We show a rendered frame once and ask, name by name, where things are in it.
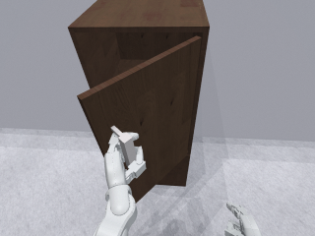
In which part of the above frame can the robot left forearm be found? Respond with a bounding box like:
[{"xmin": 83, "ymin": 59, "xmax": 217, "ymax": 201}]
[{"xmin": 93, "ymin": 184, "xmax": 138, "ymax": 236}]

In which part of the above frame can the robot right hand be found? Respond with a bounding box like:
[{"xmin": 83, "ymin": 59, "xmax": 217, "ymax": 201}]
[{"xmin": 224, "ymin": 202, "xmax": 262, "ymax": 236}]

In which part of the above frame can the robot left hand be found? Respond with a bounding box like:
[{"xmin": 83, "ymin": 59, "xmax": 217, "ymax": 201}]
[{"xmin": 104, "ymin": 132, "xmax": 147, "ymax": 190}]

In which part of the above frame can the handle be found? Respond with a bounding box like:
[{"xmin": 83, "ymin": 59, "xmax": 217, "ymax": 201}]
[{"xmin": 110, "ymin": 126, "xmax": 137, "ymax": 167}]

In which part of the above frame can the cupboard door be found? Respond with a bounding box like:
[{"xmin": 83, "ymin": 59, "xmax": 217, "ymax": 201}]
[{"xmin": 77, "ymin": 35, "xmax": 202, "ymax": 204}]

